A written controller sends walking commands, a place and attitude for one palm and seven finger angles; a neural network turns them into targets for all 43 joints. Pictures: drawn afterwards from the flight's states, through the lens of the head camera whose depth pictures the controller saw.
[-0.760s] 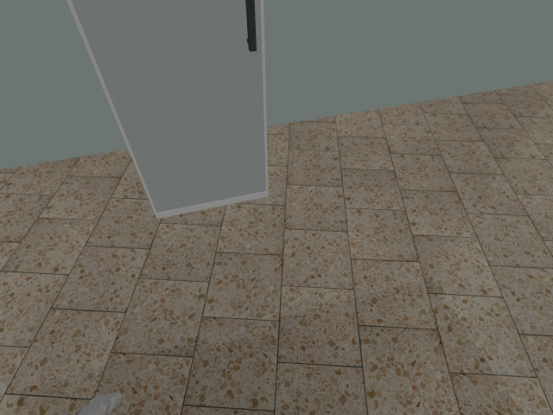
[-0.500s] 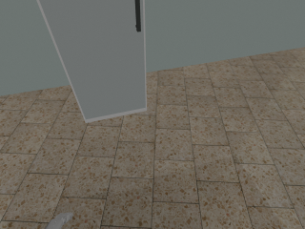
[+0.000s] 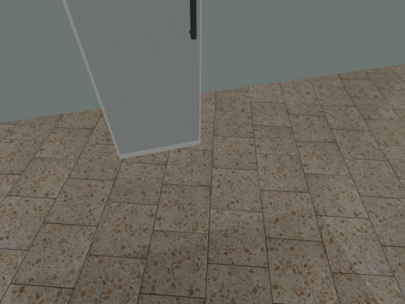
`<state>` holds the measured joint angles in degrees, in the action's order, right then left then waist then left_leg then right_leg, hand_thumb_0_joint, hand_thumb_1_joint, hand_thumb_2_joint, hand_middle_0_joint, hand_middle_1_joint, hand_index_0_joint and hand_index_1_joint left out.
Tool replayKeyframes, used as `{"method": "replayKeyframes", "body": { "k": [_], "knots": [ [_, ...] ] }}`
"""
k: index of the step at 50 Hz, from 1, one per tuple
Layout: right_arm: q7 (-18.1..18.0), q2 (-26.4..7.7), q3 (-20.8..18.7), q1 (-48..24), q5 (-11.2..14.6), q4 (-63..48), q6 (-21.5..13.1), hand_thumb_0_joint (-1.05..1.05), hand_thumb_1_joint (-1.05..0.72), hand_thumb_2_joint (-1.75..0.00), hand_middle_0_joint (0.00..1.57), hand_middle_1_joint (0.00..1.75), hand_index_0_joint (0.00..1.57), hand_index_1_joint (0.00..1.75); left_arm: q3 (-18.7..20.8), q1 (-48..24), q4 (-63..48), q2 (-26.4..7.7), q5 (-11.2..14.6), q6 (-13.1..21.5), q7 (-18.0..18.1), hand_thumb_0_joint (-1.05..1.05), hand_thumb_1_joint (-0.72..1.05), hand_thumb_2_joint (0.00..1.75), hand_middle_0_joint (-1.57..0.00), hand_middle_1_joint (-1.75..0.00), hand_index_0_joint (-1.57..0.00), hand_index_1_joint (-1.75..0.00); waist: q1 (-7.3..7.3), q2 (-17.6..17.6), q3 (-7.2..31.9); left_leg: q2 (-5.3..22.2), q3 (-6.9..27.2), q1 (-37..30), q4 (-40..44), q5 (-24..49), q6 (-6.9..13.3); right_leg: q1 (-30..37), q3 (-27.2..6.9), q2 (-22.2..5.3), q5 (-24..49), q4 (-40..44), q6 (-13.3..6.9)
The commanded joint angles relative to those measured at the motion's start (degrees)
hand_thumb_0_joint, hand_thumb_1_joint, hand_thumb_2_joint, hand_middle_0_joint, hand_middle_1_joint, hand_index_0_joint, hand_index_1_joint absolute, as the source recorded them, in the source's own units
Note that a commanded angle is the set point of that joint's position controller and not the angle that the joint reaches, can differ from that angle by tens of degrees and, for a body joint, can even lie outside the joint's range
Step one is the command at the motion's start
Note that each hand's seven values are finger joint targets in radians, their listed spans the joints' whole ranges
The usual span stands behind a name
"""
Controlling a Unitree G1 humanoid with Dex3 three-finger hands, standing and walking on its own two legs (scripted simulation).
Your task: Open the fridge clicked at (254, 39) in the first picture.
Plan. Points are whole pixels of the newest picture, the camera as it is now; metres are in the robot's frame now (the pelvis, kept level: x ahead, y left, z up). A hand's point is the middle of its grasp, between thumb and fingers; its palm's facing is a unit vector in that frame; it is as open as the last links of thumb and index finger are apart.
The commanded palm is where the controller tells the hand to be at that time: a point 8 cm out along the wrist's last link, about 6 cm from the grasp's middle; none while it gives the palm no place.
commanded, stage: stand and wait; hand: right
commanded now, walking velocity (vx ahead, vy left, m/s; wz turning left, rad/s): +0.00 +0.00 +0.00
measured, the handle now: (191, 1) +1.16 +0.12 +0.15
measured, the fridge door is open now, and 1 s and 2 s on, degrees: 0 0 0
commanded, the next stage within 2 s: look at it before walking up in 0.06 s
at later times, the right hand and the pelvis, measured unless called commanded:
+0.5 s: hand out of the picture +0.08 -0.24 -0.15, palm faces -0.04 +0.94 -0.34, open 7.4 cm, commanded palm none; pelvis +0.00 +0.01 +0.00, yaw +0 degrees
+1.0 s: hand out of the picture +0.06 -0.22 -0.17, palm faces -0.01 +0.97 -0.25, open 7.4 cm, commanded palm none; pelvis +0.03 +0.00 -0.01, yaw +0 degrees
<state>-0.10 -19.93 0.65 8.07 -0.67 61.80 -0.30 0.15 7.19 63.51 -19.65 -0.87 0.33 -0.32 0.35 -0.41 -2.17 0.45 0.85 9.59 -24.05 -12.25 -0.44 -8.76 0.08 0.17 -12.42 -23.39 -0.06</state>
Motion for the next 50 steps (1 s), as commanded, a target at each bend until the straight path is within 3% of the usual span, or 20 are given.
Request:
{"method": "replayKeyframes", "body": {
  "k": [1, 39, 41, 44, 47, 50],
  "knots": [
    [-0.5, -11.64, -2.67, -2.98, 0.11, -3.89, -1.23, 0.0, -0.9, -0.9, 0.2, 0.3, 0.2, 0.3, 2.05, -3.69, -3.95, -11.88, 0.24, 1.53, 0.79, 0.0, 0.9, 0.9, -0.2, -0.3, -0.2, -0.3, -0.38, 0.65, 3.48, 6.33, 6.0, 0.15, 4.96, 2.82, 2.33, -0.16, -5.74, -6.44, 3.84, 5.05, -1.73],
    [-0.56, -11.66, -2.72, -2.84, 0.0, -3.16, -1.44, 0.0, -0.9, -0.9, 0.2, 0.3, 0.2, 0.3, 1.88, -4.07, -3.18, -11.7, 0.41, 1.61, 0.96, 0.0, 0.9, 0.9, -0.2, -0.3, -0.2, -0.3, -0.39, 0.51, 4.13, 6.33, 5.9, -1.13, 5.61, 8.32, 2.25, 2.25, -5.04, -6.97, 7.53, 5.83, -1.3],
    [-0.73, -4.31, -1.25, 1.66, 0.0, -1.19, -0.23, 0.0, -0.9, -0.9, 0.2, 0.3, 0.2, 0.3, 0.13, -0.23, -1.58, -4.16, -0.09, 0.55, 0.6, 0.0, 0.9, 0.9, -0.2, -0.3, -0.2, -0.3, -0.51, -0.36, 4.86, 5.85, 5.81, -0.91, 5.62, -2.71, 1.31, 1.91, -3.59, -6.25, -0.81, 4.66, -0.26],
    [0.05, -5.58, -2.04, 4.26, -0.57, -1.32, 0.54, 0.0, -0.9, -0.9, 0.2, 0.3, 0.2, 0.3, 0.51, 1.76, -1.8, -4.04, -0.65, -0.16, 0.17, 0.0, 0.9, 0.9, -0.2, -0.3, -0.2, -0.3, -0.97, -2.0, -1.07, 5.75, 8.96, 2.95, 7.66, -21.25, 2.63, -5.09, -3.01, -4.31, -17.88, 3.18, -0.6],
    [0.4, -6.31, -2.98, 7.06, -0.64, -1.99, 0.45, 0.0, -0.9, -0.9, 0.2, 0.3, 0.2, 0.3, 0.81, 3.15, -2.87, -3.21, -0.67, 0.08, 0.06, 0.0, 0.9, 0.9, -0.2, -0.3, -0.2, -0.3, -1.58, -4.98, -4.61, 7.61, 12.81, 3.2, 9.12, -26.48, 5.01, -10.71, -1.35, -2.57, -19.06, -2.78, -0.87],
    [0.18, -6.13, -3.91, 10.39, -0.23, -2.01, -0.55, 0.0, -0.9, -0.9, 0.2, 0.3, 0.2, 0.3, 1.01, 5.04, -3.87, -1.02, -0.38, 1.19, 0.23, 0.0, 0.9, 0.9, -0.2, -0.3, -0.2, -0.3, -1.34, -7.75, -3.56, 12.06, 16.91, 0.15, 10.27, -21.43, 8.33, -11.78, 2.23, -2.1, -11.32, -9.82, -0.7]
  ]
}}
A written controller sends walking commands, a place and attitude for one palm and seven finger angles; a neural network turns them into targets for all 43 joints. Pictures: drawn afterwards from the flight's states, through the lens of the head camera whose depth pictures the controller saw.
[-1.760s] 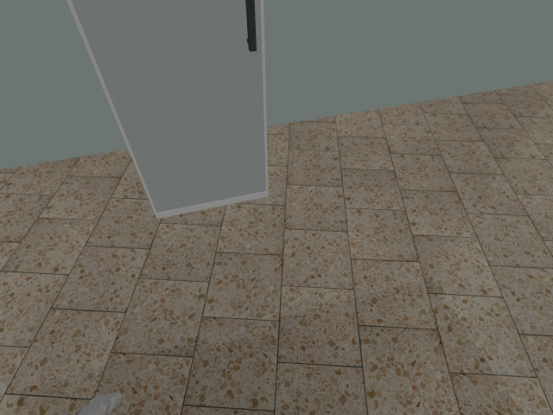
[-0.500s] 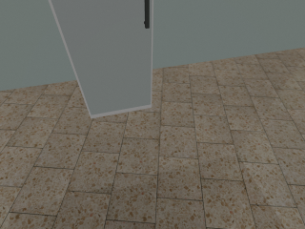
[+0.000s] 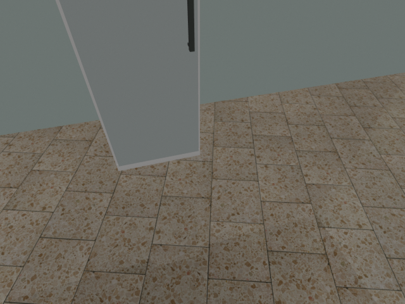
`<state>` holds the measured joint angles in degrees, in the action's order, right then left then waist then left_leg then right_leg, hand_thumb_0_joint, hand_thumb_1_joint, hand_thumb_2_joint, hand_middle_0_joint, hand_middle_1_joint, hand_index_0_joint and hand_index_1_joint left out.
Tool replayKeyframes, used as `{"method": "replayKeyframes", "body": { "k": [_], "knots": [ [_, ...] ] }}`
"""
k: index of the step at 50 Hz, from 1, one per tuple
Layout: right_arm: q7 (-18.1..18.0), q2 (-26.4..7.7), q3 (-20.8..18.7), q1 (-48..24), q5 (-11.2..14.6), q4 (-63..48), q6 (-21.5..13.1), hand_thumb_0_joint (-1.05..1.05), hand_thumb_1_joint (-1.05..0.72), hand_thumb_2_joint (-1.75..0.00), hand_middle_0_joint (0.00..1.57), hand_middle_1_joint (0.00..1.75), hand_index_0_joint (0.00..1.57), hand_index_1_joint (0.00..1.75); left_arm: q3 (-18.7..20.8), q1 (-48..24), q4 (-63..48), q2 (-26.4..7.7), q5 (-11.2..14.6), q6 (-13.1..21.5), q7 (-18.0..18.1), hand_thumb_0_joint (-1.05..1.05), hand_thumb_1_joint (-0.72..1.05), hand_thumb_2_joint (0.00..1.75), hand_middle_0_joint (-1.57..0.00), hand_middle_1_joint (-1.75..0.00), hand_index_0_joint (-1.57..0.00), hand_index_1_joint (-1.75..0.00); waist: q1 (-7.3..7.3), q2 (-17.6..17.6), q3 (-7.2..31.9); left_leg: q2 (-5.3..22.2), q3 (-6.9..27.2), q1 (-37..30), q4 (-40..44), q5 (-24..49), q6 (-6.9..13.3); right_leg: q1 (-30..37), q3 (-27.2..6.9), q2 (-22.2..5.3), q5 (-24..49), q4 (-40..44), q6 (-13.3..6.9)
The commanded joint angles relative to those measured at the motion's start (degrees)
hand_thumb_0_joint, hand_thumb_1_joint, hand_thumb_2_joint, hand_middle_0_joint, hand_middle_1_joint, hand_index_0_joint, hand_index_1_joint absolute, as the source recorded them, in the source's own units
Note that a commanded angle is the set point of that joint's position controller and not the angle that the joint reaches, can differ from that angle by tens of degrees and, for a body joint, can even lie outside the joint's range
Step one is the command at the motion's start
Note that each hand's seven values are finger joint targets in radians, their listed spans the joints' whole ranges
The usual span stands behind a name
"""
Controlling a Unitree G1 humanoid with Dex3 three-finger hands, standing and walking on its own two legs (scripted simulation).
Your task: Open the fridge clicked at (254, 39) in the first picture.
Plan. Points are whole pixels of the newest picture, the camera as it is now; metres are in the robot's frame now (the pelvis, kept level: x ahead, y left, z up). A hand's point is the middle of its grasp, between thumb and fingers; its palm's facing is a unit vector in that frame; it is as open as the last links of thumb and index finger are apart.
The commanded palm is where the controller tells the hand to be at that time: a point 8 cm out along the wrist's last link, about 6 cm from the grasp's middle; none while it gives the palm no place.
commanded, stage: walk to a spot facing it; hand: right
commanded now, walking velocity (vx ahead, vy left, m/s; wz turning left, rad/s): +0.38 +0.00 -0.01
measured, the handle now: (189, 15) +1.13 +0.11 +0.16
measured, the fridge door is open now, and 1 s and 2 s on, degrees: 0 0 0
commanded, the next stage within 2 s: turn to face it in 0.54 s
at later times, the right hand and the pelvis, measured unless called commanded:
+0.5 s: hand (268, 252) +0.31 -0.16 -0.19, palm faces -0.11 +0.98 -0.18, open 7.4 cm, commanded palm none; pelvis +0.19 +0.01 -0.03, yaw +4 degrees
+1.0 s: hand (274, 245) +0.34 -0.18 -0.19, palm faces -0.04 +0.99 -0.13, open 7.3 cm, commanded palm none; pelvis +0.34 -0.02 -0.01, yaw +9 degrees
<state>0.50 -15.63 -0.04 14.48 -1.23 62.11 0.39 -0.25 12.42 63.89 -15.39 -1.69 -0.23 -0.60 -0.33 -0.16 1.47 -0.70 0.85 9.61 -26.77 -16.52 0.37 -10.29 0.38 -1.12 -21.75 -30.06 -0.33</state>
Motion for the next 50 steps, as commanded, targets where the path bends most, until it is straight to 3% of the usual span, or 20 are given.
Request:
{"method": "replayKeyframes", "body": {
  "k": [1, 4, 6, 7, 10, 16, 19, 22, 23, 24, 25, 27, 29, 33, 40, 43, 44, 46, 47, 50],
  "knots": [
    [-0.53, -10.09, -3.42, 4.16, 0.37, -2.4, -1.56, 0.0, -0.9, -0.9, 0.2, 0.3, 0.2, 0.3, 1.49, 0.89, -4.13, -4.76, 0.54, 2.08, 0.53, 0.0, 0.9, 0.9, -0.2, -0.3, -0.2, -0.3, -0.19, -7.61, -6.99, 13.52, 16.44, 0.47, 11.9, -14.34, 8.01, -9.09, 2.23, -1.18, -1.41, -2.61, -0.48],
    [-0.47, -6.72, -3.44, 1.87, 0.27, -3.4, -1.91, 0.0, -0.9, -0.9, 0.2, 0.3, 0.2, 0.3, 1.93, 8.5, -1.98, -4.11, 0.74, 3.17, 0.73, 0.0, 0.9, 0.9, -0.2, -0.3, -0.2, -0.3, 3.25, -0.33, -7.19, 7.67, 7.26, 8.79, 0.33, -4.56, 5.45, 3.1, -0.71, -3.68, 1.66, 6.65, -1.83],
    [-0.31, -1.25, -2.21, -4.64, 0.19, -6.9, -2.78, 0.0, -0.9, -0.9, 0.2, 0.3, 0.2, 0.3, 3.79, 22.05, 2.44, -9.11, -0.06, 3.99, 1.71, 0.0, 0.9, 0.9, -0.2, -0.3, -0.2, -0.3, 7.94, 19.1, -9.26, -1.25, -5.23, 30.99, -28.32, -14.38, 0.9, 18.17, -24.0, -19.93, 15.88, 17.25, -9.71],
    [-0.68, -2.81, -2.52, -7.53, -0.12, -7.89, -3.15, 0.0, -0.9, -0.9, 0.2, 0.3, 0.2, 0.3, 3.23, 24.95, 3.39, -7.53, 0.08, 4.09, 2.24, 0.0, 0.9, 0.9, -0.2, -0.3, -0.2, -0.3, 8.18, 14.63, -11.31, 1.76, -1.17, 35.74, -34.21, -14.82, 1.14, 19.97, -25.34, -22.0, 26.69, 15.8, -11.94],
    [0.3, -0.18, -3.08, -7.05, 0.03, -6.84, -3.09, 0.0, -0.9, -0.9, 0.2, 0.3, 0.2, 0.3, 2.47, 20.17, 1.55, -3.42, 0.2, 4.88, 2.82, 0.0, 0.9, 0.9, -0.2, -0.3, -0.2, -0.3, 4.64, 4.62, -12.07, 6.22, -1.12, 34.91, -38.11, -9.05, 0.82, 16.56, -15.42, -19.42, 32.96, 15.38, -11.37],
    [1.77, 4.02, -2.37, -10.28, 0.32, -8.49, -1.87, 0.0, -0.9, -0.9, 0.2, 0.3, 0.2, 0.3, 2.13, 18.87, 2.35, 0.04, 0.51, 5.86, 3.27, 0.0, 0.9, 0.9, -0.2, -0.3, -0.2, -0.3, 2.18, 8.63, -12.78, 5.51, -7.83, 27.21, -21.73, 3.64, 0.32, 10.29, -0.68, -11.62, 31.98, 20.21, -7.36],
    [1.52, 4.19, -2.44, -9.83, 0.46, -8.29, -2.15, 0.0, -0.9, -0.9, 0.2, 0.3, 0.2, 0.3, 2.54, 19.35, 3.56, -1.29, 0.75, 5.64, 3.31, 0.0, 0.9, 0.9, -0.2, -0.3, -0.2, -0.3, 1.14, 7.77, -10.17, 1.83, -10.64, 16.99, -13.7, 5.94, 2.2, 10.43, 2.18, -11.85, 46.0, 17.52, -7.19],
    [0.54, 1.38, -3.64, 3.32, -0.07, -4.35, -2.74, 0.0, -0.9, -0.9, 0.2, 0.3, 0.2, 0.3, 3.38, 17.83, 3.65, -3.13, 1.03, 5.32, 3.23, 0.0, 0.9, 0.9, -0.2, -0.3, -0.2, -0.3, -4.69, 6.99, -2.0, -0.5, -10.33, 0.77, -7.87, 8.31, 4.63, 11.17, 4.35, -11.97, 57.79, 0.73, -5.1],
    [0.17, -0.94, -4.55, 10.99, -0.58, -1.92, -3.41, 0.0, -0.9, -0.9, 0.2, 0.3, 0.2, 0.3, 3.37, 17.36, 3.2, -2.34, 1.25, 5.3, 2.92, 0.0, 0.9, 0.9, -0.2, -0.3, -0.2, -0.3, -8.1, 4.24, 1.76, 0.57, -8.51, -12.04, -4.79, 11.02, 5.54, 3.95, 4.9, -10.09, 50.7, -10.65, -3.34],
    [-0.67, -6.49, -5.97, 17.34, -1.09, -0.47, -4.28, 0.0, -0.9, -0.9, 0.2, 0.3, 0.2, 0.3, 2.91, 19.79, 2.43, 0.73, 1.95, 5.26, 2.14, 0.0, 0.9, 0.9, -0.2, -0.3, -0.2, -0.3, -9.76, -6.49, 8.56, 15.08, 8.24, -25.39, -2.26, 11.5, 10.56, -9.69, 6.19, -4.74, 25.29, -30.0, -1.57],
    [-1.08, -10.67, -6.86, 19.29, -0.12, 0.35, -4.19, 0.0, -0.9, -0.9, 0.2, 0.3, 0.2, 0.3, 2.71, 21.6, 1.12, 3.29, 2.1, 5.34, 2.35, 0.0, 0.9, 0.9, -0.2, -0.3, -0.2, -0.3, -7.37, -13.17, 14.44, 28.46, 31.32, -27.82, 4.67, 15.71, 16.29, -18.51, 3.0, 1.53, -9.88, -49.64, -0.46],
    [-1.39, -6.92, -6.17, 9.79, 0.79, -1.77, -3.69, 0.0, -0.9, -0.9, 0.2, 0.3, 0.2, 0.3, 3.37, 13.26, -0.74, 3.45, 2.0, 4.49, 1.86, 0.0, 0.9, 0.9, -0.2, -0.3, -0.2, -0.3, -5.32, -3.29, 1.2, 26.05, 25.14, -11.59, 12.22, 0.62, 14.81, -21.85, -1.67, -4.05, -2.88, -53.97, -2.3],
    [-1.62, -1.76, -4.25, 2.74, 0.31, -3.17, -4.31, 0.0, -0.9, -0.9, 0.2, 0.3, 0.2, 0.3, 3.08, 11.43, -1.02, 5.0, 0.8, 3.36, 1.56, 0.0, 0.9, 0.9, -0.2, -0.3, -0.2, -0.3, -0.94, 0.98, -6.16, 22.43, 14.6, 5.07, 13.28, 3.12, 11.33, -19.33, -2.38, -7.29, 1.56, -48.63, -1.64],
    [-1.77, 1.04, -2.84, -0.46, -0.15, -3.52, -4.69, 0.0, -0.9, -0.9, 0.2, 0.3, 0.2, 0.3, 2.86, 15.63, -0.52, 7.38, 0.37, 0.63, 1.25, 0.0, 0.9, 0.9, -0.2, -0.3, -0.2, -0.3, 4.29, -3.12, -6.84, 16.4, -0.62, 16.31, 14.86, 12.73, 8.13, -13.01, 0.9, -7.31, 4.31, -36.23, 0.89],
    [-1.64, -0.88, -3.36, 4.04, -0.08, -2.8, -3.73, 0.0, -0.9, -0.9, 0.2, 0.3, 0.2, 0.3, 2.38, 4.32, -5.03, 5.78, 0.66, 2.01, 1.01, 0.0, 0.9, 0.9, -0.2, -0.3, -0.2, -0.3, 0.72, -7.1, -4.0, 12.87, 1.34, 6.98, 8.51, 27.44, 8.89, -9.12, 5.76, -4.45, 8.79, -11.49, 2.94],
    [-1.8, -1.04, -3.98, 4.42, 0.24, -3.17, -2.59, 0.0, -0.9, -0.9, 0.2, 0.3, 0.2, 0.3, 2.68, 5.82, -4.65, 3.15, 0.76, 2.82, 1.65, 0.0, 0.9, 0.9, -0.2, -0.3, -0.2, -0.3, 1.78, -4.48, -1.38, 10.65, 1.72, 5.04, 1.53, 25.08, 6.35, -0.3, 5.88, -4.08, 16.43, 1.01, 3.24],
    [-1.78, 0.42, -3.85, 5.56, 0.48, -3.35, -2.23, 0.0, -0.9, -0.9, 0.2, 0.3, 0.2, 0.3, 3.2, 7.66, -4.15, 0.24, 0.64, 3.27, 2.05, 0.0, 0.9, 0.9, -0.2, -0.3, -0.2, -0.3, 2.07, 2.32, 1.31, 7.65, 0.06, 7.69, -3.75, 17.97, 3.74, 6.92, 3.05, -7.96, 26.92, 4.31, 2.16],
    [-1.67, 3.01, -3.58, 7.73, 0.98, -4.0, -1.43, 0.0, -0.9, -0.9, 0.2, 0.3, 0.2, 0.3, 4.12, 9.43, -4.58, -5.94, 0.34, 2.64, 2.59, 0.0, 0.9, 0.9, -0.2, -0.3, -0.2, -0.3, 2.23, 18.22, 4.02, 0.82, -5.18, 15.59, -22.63, -19.89, -1.12, 10.57, -11.73, -25.37, 43.15, 9.18, -7.94],
    [-1.79, 2.62, -3.6, 6.69, 0.55, -4.31, -0.88, 0.0, -0.9, -0.9, 0.2, 0.3, 0.2, 0.3, 3.84, 7.07, -5.22, -5.07, 0.15, 2.24, 3.02, 0.0, 0.9, 0.9, -0.2, -0.3, -0.2, -0.3, 1.92, 16.94, 1.21, 2.39, -3.19, 16.31, -29.75, -21.49, -1.23, 6.56, -11.48, -25.91, 36.8, 11.35, -9.98],
    [-1.02, 2.34, -4.57, 5.0, -0.14, -3.87, 0.23, 0.0, -0.9, -0.9, 0.2, 0.3, 0.2, 0.3, 3.18, 0.34, -7.39, -2.01, 0.2, 1.99, 3.08, 0.0, 0.9, 0.9, -0.2, -0.3, -0.2, -0.3, 0.2, 10.46, -2.91, 4.52, -2.33, 17.49, -35.18, -13.33, -1.74, -0.41, -3.56, -20.75, 27.71, 12.79, -7.97]
  ]
}}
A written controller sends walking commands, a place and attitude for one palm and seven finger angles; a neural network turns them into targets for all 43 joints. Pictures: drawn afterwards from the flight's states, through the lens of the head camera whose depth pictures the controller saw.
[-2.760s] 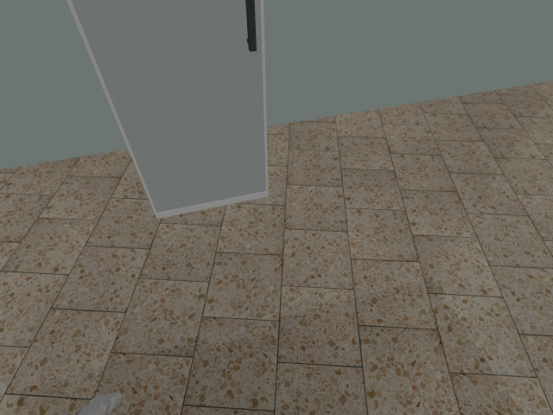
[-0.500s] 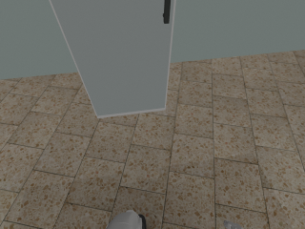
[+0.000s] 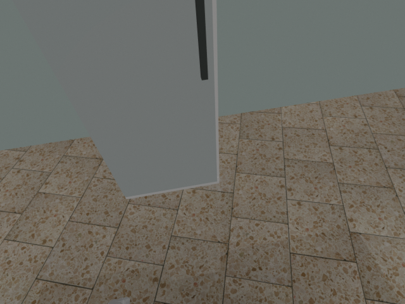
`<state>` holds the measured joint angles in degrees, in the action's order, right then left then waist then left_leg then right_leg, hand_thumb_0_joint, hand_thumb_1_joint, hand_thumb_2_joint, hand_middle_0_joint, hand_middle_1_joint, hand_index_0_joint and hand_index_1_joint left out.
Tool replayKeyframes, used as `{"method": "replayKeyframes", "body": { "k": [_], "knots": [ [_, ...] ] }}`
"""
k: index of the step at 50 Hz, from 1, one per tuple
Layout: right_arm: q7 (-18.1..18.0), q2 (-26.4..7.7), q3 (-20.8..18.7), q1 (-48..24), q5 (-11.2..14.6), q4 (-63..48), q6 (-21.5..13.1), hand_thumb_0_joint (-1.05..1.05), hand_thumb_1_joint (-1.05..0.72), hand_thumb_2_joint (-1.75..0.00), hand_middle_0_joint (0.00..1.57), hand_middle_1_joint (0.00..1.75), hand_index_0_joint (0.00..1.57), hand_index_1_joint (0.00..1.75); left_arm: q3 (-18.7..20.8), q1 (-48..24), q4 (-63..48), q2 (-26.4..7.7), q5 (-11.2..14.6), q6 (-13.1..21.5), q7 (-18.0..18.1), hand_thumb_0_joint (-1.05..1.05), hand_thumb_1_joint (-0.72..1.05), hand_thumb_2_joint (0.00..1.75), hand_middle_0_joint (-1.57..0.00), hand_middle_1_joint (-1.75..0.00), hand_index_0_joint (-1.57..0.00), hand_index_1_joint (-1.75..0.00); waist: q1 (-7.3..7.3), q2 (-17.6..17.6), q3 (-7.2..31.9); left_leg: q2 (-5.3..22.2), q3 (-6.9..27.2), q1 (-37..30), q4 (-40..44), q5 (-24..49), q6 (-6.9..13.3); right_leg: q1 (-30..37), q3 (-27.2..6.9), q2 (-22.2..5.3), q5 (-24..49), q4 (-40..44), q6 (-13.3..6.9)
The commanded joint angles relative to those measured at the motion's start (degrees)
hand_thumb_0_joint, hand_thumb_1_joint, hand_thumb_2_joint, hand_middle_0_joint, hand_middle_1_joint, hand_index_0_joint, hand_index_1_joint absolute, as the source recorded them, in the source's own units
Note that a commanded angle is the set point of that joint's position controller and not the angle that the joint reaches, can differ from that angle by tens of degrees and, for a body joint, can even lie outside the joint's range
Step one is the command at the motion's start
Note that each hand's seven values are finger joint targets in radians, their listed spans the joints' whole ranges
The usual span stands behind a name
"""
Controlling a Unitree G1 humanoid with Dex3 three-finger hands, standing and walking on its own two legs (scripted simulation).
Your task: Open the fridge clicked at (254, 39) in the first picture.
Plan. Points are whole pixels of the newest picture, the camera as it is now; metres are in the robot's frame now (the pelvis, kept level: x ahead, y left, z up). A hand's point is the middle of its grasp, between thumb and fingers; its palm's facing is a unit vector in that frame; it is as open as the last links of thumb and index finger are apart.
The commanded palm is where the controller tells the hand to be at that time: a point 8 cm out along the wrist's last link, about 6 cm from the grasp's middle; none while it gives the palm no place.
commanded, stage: turn to face it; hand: right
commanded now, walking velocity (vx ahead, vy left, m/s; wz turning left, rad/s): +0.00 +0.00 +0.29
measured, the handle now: (200, 33) +0.80 +0.01 +0.17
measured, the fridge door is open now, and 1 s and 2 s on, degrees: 0 0 0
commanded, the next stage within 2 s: take the last steps up to it in 0.16 s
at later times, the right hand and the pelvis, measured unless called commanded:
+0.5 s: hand out of the picture +0.07 -0.14 -0.15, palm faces -0.09 +0.97 -0.22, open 7.4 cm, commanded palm none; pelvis +0.01 +0.03 +0.01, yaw +8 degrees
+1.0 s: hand (274, 277) +0.21 -0.15 -0.16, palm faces -0.17 +0.97 -0.16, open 7.4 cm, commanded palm none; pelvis +0.14 +0.02 +0.01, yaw +11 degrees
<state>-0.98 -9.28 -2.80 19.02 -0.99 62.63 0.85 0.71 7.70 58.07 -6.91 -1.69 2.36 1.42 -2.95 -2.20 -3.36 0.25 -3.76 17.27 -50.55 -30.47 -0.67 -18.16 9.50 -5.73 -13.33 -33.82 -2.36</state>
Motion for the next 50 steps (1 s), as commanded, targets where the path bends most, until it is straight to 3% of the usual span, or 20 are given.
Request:
{"method": "replayKeyframes", "body": {
  "k": [1, 9, 11, 13, 14, 15, 16, 17, 18, 21, 23, 29, 32, 33, 35, 36, 37, 39, 43, 50],
  "knots": [
    [0.63, -3.12, -1.76, 0.88, -0.39, -4.23, 0.09, 0.0, -0.9, -0.9, 0.2, 0.3, 0.2, 0.3, 2.38, 4.31, -1.61, -10.3, 0.22, -0.65, 0.97, 0.0, 0.9, 0.9, -0.2, -0.3, -0.2, -0.3, 2.53, 11.7, 2.4, 3.59, 1.61, 9.33, -10.83, 2.7, -1.02, 7.25, -9.89, -14.75, 17.91, 16.77, -5.32],
    [0.63, -1.66, -1.62, -1.64, -0.46, -6.37, 1.05, 0.0, -0.9, -0.9, 0.2, 0.3, 0.2, 0.3, 4.17, 5.07, -1.28, -11.52, 0.05, -1.76, 0.45, 0.0, 0.9, 0.9, -0.2, -0.3, -0.2, -0.3, 3.86, 12.8, 4.56, 3.02, -1.37, 3.92, 5.16, 5.11, -1.24, 7.59, -6.61, -14.84, 8.34, 16.77, -5.76],
    [0.53, -1.72, -1.62, -0.89, -0.5, -6.56, 0.78, 0.0, -0.9, -0.9, 0.2, 0.3, 0.2, 0.3, 4.55, 4.46, -1.13, -12.05, 0.1, -2.26, 0.2, 0.0, 0.9, 0.9, -0.2, -0.3, -0.2, -0.3, 3.06, 12.65, 4.43, 2.41, -1.99, 0.34, 11.27, 7.89, -0.84, 5.92, -6.17, -14.73, 4.97, 14.98, -4.85],
    [0.29, -2.96, -1.73, 2.82, -0.67, -5.6, 0.26, 0.0, -0.9, -0.9, 0.2, 0.3, 0.2, 0.3, 4.48, 3.57, -1.3, -11.47, 0.47, -2.63, -0.09, 0.0, 0.9, 0.9, -0.2, -0.3, -0.2, -0.3, 0.71, 7.52, 5.16, 2.47, -1.64, -7.76, 22.97, 17.7, -0.38, 1.23, -3.6, -12.12, 0.38, 8.94, -1.54],
    [-0.01, -6.05, -1.97, 3.63, -1.16, -5.37, -0.36, 0.0, -0.9, -0.9, 0.2, 0.3, 0.2, 0.3, 4.07, 4.2, -1.67, -8.87, 0.78, -2.86, -0.4, 0.0, 0.9, 0.9, -0.2, -0.3, -0.2, -0.3, 0.5, -2.05, 4.69, 7.98, 5.7, -10.46, 31.18, 16.42, 1.28, -3.33, 0.49, -7.87, -7.71, 0.85, 1.97],
    [-0.33, -11.37, -2.5, 3.13, -1.33, -5.61, -1.04, 0.0, -0.9, -0.9, 0.2, 0.3, 0.2, 0.3, 2.92, 2.93, -3.81, -4.85, 0.88, -3.11, -0.87, 0.0, 0.9, 0.9, -0.2, -0.3, -0.2, -0.3, 0.37, -17.0, 2.58, 19.51, 22.27, -10.92, 38.59, 14.4, 6.43, -13.23, 2.98, -1.35, -18.71, -9.46, 5.23],
    [-0.5, -12.27, -2.35, 3.73, -0.53, -6.12, -0.83, 0.0, -0.9, -0.9, 0.2, 0.3, 0.2, 0.3, 2.99, -0.57, -5.05, -7.0, 0.56, -3.67, -0.89, 0.0, 0.9, 0.9, -0.2, -0.3, -0.2, -0.3, -1.68, -12.79, 0.48, 22.06, 24.5, -5.39, 41.66, 6.62, 10.29, -13.12, -3.27, -1.19, -19.76, -15.64, 4.75],
    [-0.71, -11.12, -2.3, 1.84, -0.61, -6.36, -0.87, 0.0, -0.9, -0.9, 0.2, 0.3, 0.2, 0.3, 3.39, 0.12, -4.48, -7.43, 0.34, -3.95, -1.36, 0.0, 0.9, 0.9, -0.2, -0.3, -0.2, -0.3, -0.47, -10.54, -0.63, 19.92, 22.73, -3.28, 43.69, -5.59, 10.26, -13.69, -4.39, -1.4, -16.53, -19.24, 4.25],
    [-0.83, -10.68, -2.51, 0.03, -0.6, -6.53, -1.02, 0.0, -0.9, -0.9, 0.2, 0.3, 0.2, 0.3, 3.44, 0.35, -3.89, -7.15, 0.17, -4.01, -1.62, 0.0, 0.9, 0.9, -0.2, -0.3, -0.2, -0.3, 0.01, -13.5, -3.03, 18.48, 23.56, -2.06, 44.77, -9.41, 9.73, -15.86, -5.29, -1.04, -14.06, -22.58, 3.99],
    [-0.58, -8.18, -1.83, -2.14, -0.46, -6.63, -2.3, 0.0, -0.9, -0.9, 0.2, 0.3, 0.2, 0.3, 3.75, 5.56, -1.34, -7.25, -0.36, -3.13, -2.2, 0.0, 0.9, 0.9, -0.2, -0.3, -0.2, -0.3, 3.0, -6.16, -2.24, 14.44, 14.52, -3.43, 41.0, 2.95, 8.67, -14.11, -5.36, -1.28, -5.89, -24.66, 4.36],
    [-0.31, -8.4, -1.81, -1.05, -0.43, -6.29, -3.05, 0.0, -0.9, -0.9, 0.2, 0.3, 0.2, 0.3, 3.64, 6.92, -0.6, -6.34, -0.27, -2.66, -2.4, 0.0, 0.9, 0.9, -0.2, -0.3, -0.2, -0.3, 2.92, -4.16, -0.88, 13.38, 11.82, -5.47, 40.47, 6.62, 8.74, -12.57, -4.22, -0.96, -4.48, -21.74, 4.81],
    [0.04, -9.27, -2.13, 2.96, -0.73, -3.3, -3.49, 0.0, -0.9, -0.9, 0.2, 0.3, 0.2, 0.3, 3.04, 4.51, -2.08, -5.1, 0.23, -1.09, -2.29, 0.0, 0.9, 0.9, -0.2, -0.3, -0.2, -0.3, 0.59, -4.85, -0.52, 15.51, 14.53, -8.71, 39.57, 6.97, 11.53, -7.88, -3.66, -0.14, -9.45, -6.67, 3.93],
    [0.39, -8.4, -2.07, 0.9, -0.13, -2.6, -3.17, 0.0, -0.9, -0.9, 0.2, 0.3, 0.2, 0.3, 2.72, 11.89, 0.77, -4.68, 0.32, -0.15, -1.69, 0.0, 0.9, 0.9, -0.2, -0.3, -0.2, -0.3, 3.78, -2.73, 0.36, 11.36, 10.66, -1.2, 34.43, 3.76, 8.82, 7.27, -0.62, 2.14, -2.85, 5.5, 3.47],
    [0.62, -6.84, -1.85, 0.37, 0.09, -2.77, -3.0, 0.0, -0.9, -0.9, 0.2, 0.3, 0.2, 0.3, 2.72, 16.27, 2.35, -6.01, 0.4, 0.38, -1.18, 0.0, 0.9, 0.9, -0.2, -0.3, -0.2, -0.3, 5.7, 2.78, 1.22, 8.57, 8.3, 3.68, 28.71, 3.5, 7.29, 14.46, -2.52, 1.18, -3.63, 9.56, 3.28],
    [1.32, -1.82, -0.94, -2.61, 0.16, -5.55, -2.86, 0.0, -0.9, -0.9, 0.2, 0.3, 0.2, 0.3, 4.58, 25.59, 4.3, -14.57, -0.4, 0.52, -0.28, 0.0, 0.9, 0.9, -0.2, -0.3, -0.2, -0.3, 8.76, 24.0, -0.06, -1.03, -3.11, 19.59, 1.64, -0.99, 2.5, 20.0, -31.29, -19.28, -21.17, 25.54, -4.7],
    [1.41, -3.49, -1.34, -6.17, -0.52, -7.04, -2.77, 0.0, -0.9, -0.9, 0.2, 0.3, 0.2, 0.3, 4.34, 24.9, 3.95, -14.13, -0.42, 0.09, -0.01, 0.0, 0.9, 0.9, -0.2, -0.3, -0.2, -0.3, 8.97, 16.32, -3.12, 1.49, 1.08, 22.41, -5.82, -0.28, 3.09, 16.61, -33.24, -21.37, -24.23, 27.68, -7.41],
    [1.49, -3.95, -1.58, -6.37, -0.98, -6.02, -2.34, 0.0, -0.9, -0.9, 0.2, 0.3, 0.2, 0.3, 3.64, 22.04, 3.83, -11.7, -0.26, 0.25, 0.22, 0.0, 0.9, 0.9, -0.2, -0.3, -0.2, -0.3, 7.49, 16.75, -4.12, 3.43, 2.87, 22.43, -10.91, 3.53, 3.3, 12.71, -30.55, -18.94, -24.87, 28.38, -6.51],
    [2.29, -3.07, -1.7, -5.8, -1.12, -4.66, -2.45, 0.0, -0.9, -0.9, 0.2, 0.3, 0.2, 0.3, 2.41, 17.9, 2.94, -7.67, -0.02, 1.15, 0.45, 0.0, 0.9, 0.9, -0.2, -0.3, -0.2, -0.3, 5.54, 9.59, -6.9, 5.44, 3.54, 21.81, -13.41, 10.87, 2.6, 9.57, -21.95, -15.25, -15.49, 27.95, -5.08],
    [2.47, -1.25, -1.23, -4.0, -0.69, -3.5, -2.04, 0.0, -0.9, -0.9, 0.2, 0.3, 0.2, 0.3, 2.22, 19.21, 4.19, -6.95, 0.45, 2.5, 0.82, 0.0, 0.9, 0.9, -0.2, -0.3, -0.2, -0.3, 3.83, 7.19, -2.69, 5.63, 1.43, 20.17, -10.28, 17.24, 0.58, 15.09, -10.26, -10.99, 8.03, 24.87, -4.92],
    [2.42, -0.33, -0.77, -12.64, -0.41, -7.01, -2.08, 0.0, -0.9, -0.9, 0.2, 0.3, 0.2, 0.3, 2.82, 21.85, 6.66, -6.64, -0.12, 1.96, 0.52, 0.0, 0.9, 0.9, -0.2, -0.3, -0.2, -0.3, 5.8, 9.24, -4.67, 5.43, -2.59, 17.0, 9.08, 17.34, 0.83, 17.24, -5.35, -11.06, 17.84, 21.76, -5.96]
  ]
}}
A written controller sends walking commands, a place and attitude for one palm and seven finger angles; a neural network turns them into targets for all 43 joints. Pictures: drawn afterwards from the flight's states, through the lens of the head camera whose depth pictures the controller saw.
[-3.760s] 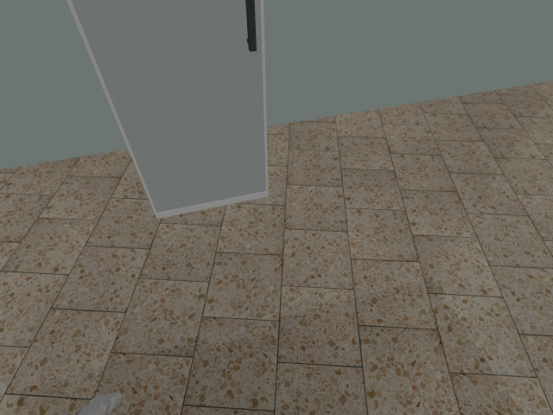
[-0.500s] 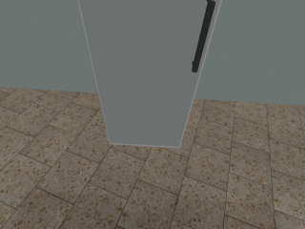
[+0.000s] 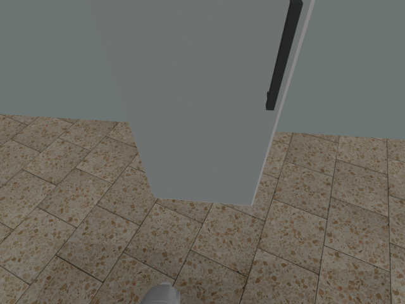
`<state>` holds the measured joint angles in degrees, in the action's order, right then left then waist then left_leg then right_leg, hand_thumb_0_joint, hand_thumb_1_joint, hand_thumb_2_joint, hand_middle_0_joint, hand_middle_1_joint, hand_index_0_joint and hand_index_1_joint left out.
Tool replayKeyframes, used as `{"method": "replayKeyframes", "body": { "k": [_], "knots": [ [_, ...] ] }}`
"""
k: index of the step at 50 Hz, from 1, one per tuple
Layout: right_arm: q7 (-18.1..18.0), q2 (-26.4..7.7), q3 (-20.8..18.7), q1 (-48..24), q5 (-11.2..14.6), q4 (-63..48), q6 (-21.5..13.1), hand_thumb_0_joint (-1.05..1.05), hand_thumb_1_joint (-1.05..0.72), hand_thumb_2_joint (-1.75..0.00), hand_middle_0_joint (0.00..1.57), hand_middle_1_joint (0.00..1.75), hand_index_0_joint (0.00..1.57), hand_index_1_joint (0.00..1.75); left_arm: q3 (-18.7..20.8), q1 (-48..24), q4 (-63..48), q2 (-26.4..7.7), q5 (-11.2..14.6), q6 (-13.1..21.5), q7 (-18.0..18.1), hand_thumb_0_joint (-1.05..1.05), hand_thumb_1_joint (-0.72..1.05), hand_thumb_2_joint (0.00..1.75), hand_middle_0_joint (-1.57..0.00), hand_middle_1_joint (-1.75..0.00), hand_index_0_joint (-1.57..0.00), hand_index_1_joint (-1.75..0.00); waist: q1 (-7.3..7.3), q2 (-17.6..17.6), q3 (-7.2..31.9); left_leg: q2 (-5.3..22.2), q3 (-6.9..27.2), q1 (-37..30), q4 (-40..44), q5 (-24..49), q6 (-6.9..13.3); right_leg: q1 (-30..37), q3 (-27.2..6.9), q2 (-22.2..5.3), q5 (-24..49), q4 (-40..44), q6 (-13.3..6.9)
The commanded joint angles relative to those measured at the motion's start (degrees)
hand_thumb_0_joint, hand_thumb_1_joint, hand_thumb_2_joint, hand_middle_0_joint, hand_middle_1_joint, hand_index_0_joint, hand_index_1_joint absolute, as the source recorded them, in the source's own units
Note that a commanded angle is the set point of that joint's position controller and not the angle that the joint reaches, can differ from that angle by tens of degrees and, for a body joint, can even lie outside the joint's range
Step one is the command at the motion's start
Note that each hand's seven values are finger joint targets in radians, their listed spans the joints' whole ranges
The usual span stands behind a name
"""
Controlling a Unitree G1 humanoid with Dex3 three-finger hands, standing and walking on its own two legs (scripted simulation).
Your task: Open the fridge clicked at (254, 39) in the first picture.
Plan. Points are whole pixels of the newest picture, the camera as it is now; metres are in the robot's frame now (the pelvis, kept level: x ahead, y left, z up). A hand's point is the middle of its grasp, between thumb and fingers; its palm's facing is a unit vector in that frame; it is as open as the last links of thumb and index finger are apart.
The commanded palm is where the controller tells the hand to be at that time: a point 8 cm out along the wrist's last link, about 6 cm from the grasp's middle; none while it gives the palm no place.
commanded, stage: take the last steps up to it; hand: right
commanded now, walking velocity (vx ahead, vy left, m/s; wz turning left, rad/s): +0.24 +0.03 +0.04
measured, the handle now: (279, 59) +0.65 -0.14 +0.15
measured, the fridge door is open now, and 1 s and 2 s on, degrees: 0 0 0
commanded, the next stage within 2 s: come to a stop and stand still in 0.20 s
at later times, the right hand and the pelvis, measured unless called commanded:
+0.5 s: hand (274, 299) +0.18 -0.14 -0.19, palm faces +0.05 +0.98 -0.17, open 7.3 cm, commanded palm none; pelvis +0.15 +0.03 -0.01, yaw +0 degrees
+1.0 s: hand out of the picture +0.10 -0.15 -0.18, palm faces +0.03 +0.97 -0.25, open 7.4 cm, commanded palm none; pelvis +0.08 +0.04 -0.01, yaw +1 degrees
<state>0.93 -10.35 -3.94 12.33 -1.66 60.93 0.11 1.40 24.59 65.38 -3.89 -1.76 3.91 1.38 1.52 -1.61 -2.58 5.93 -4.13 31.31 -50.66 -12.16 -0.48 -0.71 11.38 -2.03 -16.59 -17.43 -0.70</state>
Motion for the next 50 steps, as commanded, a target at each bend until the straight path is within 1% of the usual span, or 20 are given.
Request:
{"method": "replayKeyframes", "body": {
  "k": [1, 3, 5, 6, 7, 8, 11, 15, 20, 24, 25, 27, 29, 36, 42, 45, 46, 47, 48, 50],
  "knots": [
    [0.45, 0.72, 0.39, -6.53, 0.25, -5.48, -1.6, 0.0, -0.9, -0.9, 0.2, 0.3, 0.2, 0.3, 2.27, 5.18, -0.44, -9.85, -0.14, 0.23, 0.49, 0.0, 0.9, 0.9, -0.2, -0.3, -0.2, -0.3, 1.65, 8.67, -5.26, -0.95, -2.73, 0.94, 11.7, -1.34, 1.14, -0.38, -7.04, -14.95, 22.41, 4.09, -7.46],
    [0.3, 0.26, 0.15, -4.77, 0.23, -4.93, -1.99, 0.0, -0.9, -0.9, 0.2, 0.3, 0.2, 0.3, 2.45, 4.21, -0.32, -10.28, -0.11, -0.04, 0.41, 0.0, 0.9, 0.9, -0.2, -0.3, -0.2, -0.3, 0.41, 8.93, -4.16, -2.52, -3.66, -5.6, 14.96, -0.6, 2.15, -2.39, -6.58, -15.09, 25.18, 0.78, -6.89],
    [0.05, -1.73, -0.5, 4.98, -0.05, -1.78, -2.7, 0.0, -0.9, -0.9, 0.2, 0.3, 0.2, 0.3, 2.42, 2.65, -0.38, -10.5, 0.44, -0.21, 0.27, 0.0, 0.9, 0.9, -0.2, -0.3, -0.2, -0.3, -4.28, 6.45, 0.89, -5.24, -5.56, -19.72, 20.49, 4.11, 3.14, -5.0, -3.51, -12.01, 29.62, -10.51, -4.73],
    [-0.36, -5.03, -1.46, 12.46, -0.32, 0.57, -3.42, 0.0, -0.9, -0.9, 0.2, 0.3, 0.2, 0.3, 2.36, 2.34, -0.44, -9.65, 0.93, -0.04, -0.14, 0.0, 0.9, 0.9, -0.2, -0.3, -0.2, -0.3, -7.66, 1.7, 5.25, -1.51, -0.83, -31.86, 21.64, 5.79, 4.74, -12.01, -1.92, -9.6, 24.11, -22.03, -2.81],
    [-1.33, -11.51, -3.13, 18.23, -0.5, 1.67, -4.05, 0.0, -0.9, -0.9, 0.2, 0.3, 0.2, 0.3, 1.55, 5.04, -1.91, -5.77, 1.49, 0.07, -0.68, 0.0, 0.9, 0.9, -0.2, -0.3, -0.2, -0.3, -8.69, -12.98, 12.14, 14.2, 20.76, -44.18, 26.2, 9.97, 10.12, -26.18, 0.93, -2.11, -2.61, -40.36, -0.09],
    [-1.52, -13.91, -3.09, 20.07, 0.82, 2.03, -3.78, 0.0, -0.9, -0.9, 0.2, 0.3, 0.2, 0.3, 1.53, 2.75, -3.56, -6.93, 1.66, -0.54, -0.35, 0.0, 0.9, 0.9, -0.2, -0.3, -0.2, -0.3, -8.33, -12.29, 13.35, 20.05, 29.66, -42.1, 32.78, 13.08, 13.66, -29.42, -6.34, 0.15, -18.12, -52.49, -0.31],
    [-1.86, -7.33, -1.22, 6.4, 0.9, -1.04, -3.66, 0.0, -0.9, -0.9, 0.2, 0.3, 0.2, 0.3, 2.05, -2.59, -3.68, -6.35, 0.9, -1.33, -0.58, 0.0, 0.9, 0.9, -0.2, -0.3, -0.2, -0.3, -3.85, -4.83, 2.16, 15.31, 19.42, -23.56, 36.77, 2.99, 11.46, -30.88, -10.87, -5.32, -6.71, -56.79, -0.37],
    [-2.36, -2.47, 0.28, 2.83, 0.27, -1.92, -4.34, 0.0, -0.9, -0.9, 0.2, 0.3, 0.2, 0.3, 1.58, 0.25, -2.58, -3.98, 0.26, -3.2, -0.59, 0.0, 0.9, 0.9, -0.2, -0.3, -0.2, -0.3, 0.8, -2.21, 0.9, 10.36, 4.74, -14.88, 37.04, 16.92, 9.23, -24.78, -9.03, -5.99, -2.01, -45.59, 1.75],
    [-2.84, -4.41, 1.11, 2.61, 0.28, -1.88, -3.05, 0.0, -0.9, -0.9, 0.2, 0.3, 0.2, 0.3, 0.16, -4.57, -3.92, -4.09, 1.29, -3.89, -0.29, 0.0, 0.9, 0.9, -0.2, -0.3, -0.2, -0.3, -0.76, -3.38, 2.45, 8.55, 2.68, -17.89, 31.87, 34.97, 9.46, -18.99, -7.27, -2.87, 0.09, -26.02, 3.21],
    [-3.33, -6.84, 0.1, 2.45, 0.71, -2.4, -1.06, 0.0, -0.9, -0.9, 0.2, 0.3, 0.2, 0.3, 1.22, -6.56, -5.65, -7.71, 1.26, -4.47, -0.09, 0.0, 0.9, 0.9, -0.2, -0.3, -0.2, -0.3, -0.54, -4.41, 2.68, 7.75, 2.81, -17.5, 25.59, 26.57, 7.48, -11.94, -7.12, -2.13, 9.96, -13.02, 3.07],
    [-3.33, -6.09, 0.08, 3.17, 0.82, -2.51, -0.54, 0.0, -0.9, -0.9, 0.2, 0.3, 0.2, 0.3, 1.6, -6.54, -5.94, -9.27, 1.14, -4.26, -0.01, 0.0, 0.9, 0.9, -0.2, -0.3, -0.2, -0.3, -0.56, -1.4, 2.61, 5.86, 2.43, -14.79, 23.02, 21.08, 5.42, -8.16, -8.72, -3.87, 20.57, -10.53, 2.13],
    [-3.61, -3.15, 0.66, 6.32, 1.03, -3.46, 0.54, 0.0, -0.9, -0.9, 0.2, 0.3, 0.2, 0.3, 2.39, -6.98, -7.63, -14.95, 0.86, -3.96, 0.37, 0.0, 0.9, 0.9, -0.2, -0.3, -0.2, -0.3, -1.63, 12.4, 3.37, -1.58, -2.19, -13.22, 14.84, -3.74, -0.07, -7.9, -19.75, -16.98, 45.47, -6.06, -5.34],
    [-3.77, -3.33, 0.6, 6.17, 1.08, -3.02, 1.39, 0.0, -0.9, -0.9, 0.2, 0.3, 0.2, 0.3, 2.22, -9.92, -8.21, -14.93, 0.59, -3.97, 1.21, 0.0, 0.9, 0.9, -0.2, -0.3, -0.2, -0.3, -1.38, 17.17, 3.63, -4.06, 1.65, -12.8, -1.37, -22.87, -0.84, -11.61, -23.6, -19.68, 43.15, -0.4, -10.58],
    [-2.9, -3.81, -0.7, 6.01, 0.38, -3.91, 2.4, 0.0, -0.9, -0.9, 0.2, 0.3, 0.2, 0.3, 3.31, -13.13, -10.67, -14.72, 0.63, -4.35, 1.46, 0.0, 0.9, 0.9, -0.2, -0.3, -0.2, -0.3, -0.78, 7.09, 9.35, -4.26, 5.21, -5.75, -13.07, -15.38, -1.75, -5.97, -17.88, -16.56, 27.4, -1.65, -9.9],
    [-2.19, -2.35, 0.17, 5.97, 0.26, -4.11, 2.58, 0.0, -0.9, -0.9, 0.2, 0.3, 0.2, 0.3, 4.02, -12.65, -9.73, -15.18, 0.02, -4.96, 0.48, 0.0, 0.9, 0.9, -0.2, -0.3, -0.2, -0.3, 0.4, 12.57, 7.03, -3.81, 1.52, -13.85, 7.54, -18.22, -0.82, -10.97, -21.16, -15.45, -1.87, 4.84, -7.97],
    [-2.18, -1.55, 0.25, 16.0, 0.6, 0.23, 2.21, 0.0, -0.9, -0.9, 0.2, 0.3, 0.2, 0.3, 4.26, -15.14, -9.38, -15.27, -0.14, -5.87, -0.26, 0.0, 0.9, 0.9, -0.2, -0.3, -0.2, -0.3, -3.9, 11.28, 5.17, -6.81, -3.92, -28.96, 24.86, -10.05, 0.65, -22.13, -15.68, -9.68, -16.43, 7.2, -2.05],
    [-2.36, -3.21, 0.14, 19.26, 0.15, 1.14, 1.98, 0.0, -0.9, -0.9, 0.2, 0.3, 0.2, 0.3, 3.96, -15.33, -9.57, -13.19, 0.28, -6.24, -0.46, 0.0, 0.9, 0.9, -0.2, -0.3, -0.2, -0.3, -4.96, 5.49, 3.63, -4.61, -1.27, -31.48, 32.6, -10.27, 1.29, -26.21, -12.2, -5.77, -18.29, 2.33, 0.68],
    [-2.7, -7.07, 0.07, 17.16, -0.55, 0.36, 1.09, 0.0, -0.9, -0.9, 0.2, 0.3, 0.2, 0.3, 3.02, -14.46, -9.72, -8.57, 1.28, -6.66, -0.67, 0.0, 0.9, 0.9, -0.2, -0.3, -0.2, -0.3, -3.73, -7.9, 0.8, 7.0, 15.79, -25.41, 43.59, -27.42, 5.32, -29.26, -8.25, -0.53, -14.24, -11.24, 3.41],
    [-2.95, -10.24, -0.05, 10.02, -0.5, -2.61, 1.42, 0.0, -0.9, -0.9, 0.2, 0.3, 0.2, 0.3, 2.99, -16.81, -11.43, -8.04, 0.76, -6.84, -0.99, 0.0, 0.9, 0.9, -0.2, -0.3, -0.2, -0.3, -3.64, -14.67, -6.24, 16.26, 25.12, -11.41, 50.8, -37.83, 8.81, -30.13, -7.82, 0.67, -10.82, -21.93, 3.57],
    [-3.38, -10.1, -0.36, -0.35, 0.17, -5.63, 0.1, 0.0, -0.9, -0.9, 0.2, 0.3, 0.2, 0.3, 3.6, -13.86, -9.19, -10.37, 0.09, -7.48, -1.64, 0.0, 0.9, 0.9, -0.2, -0.3, -0.2, -0.3, -0.3, -10.63, -7.8, 14.04, 21.71, -2.01, 51.39, -33.75, 7.88, -25.06, -12.53, -0.96, -2.7, -33.57, 2.17]
  ]
}}
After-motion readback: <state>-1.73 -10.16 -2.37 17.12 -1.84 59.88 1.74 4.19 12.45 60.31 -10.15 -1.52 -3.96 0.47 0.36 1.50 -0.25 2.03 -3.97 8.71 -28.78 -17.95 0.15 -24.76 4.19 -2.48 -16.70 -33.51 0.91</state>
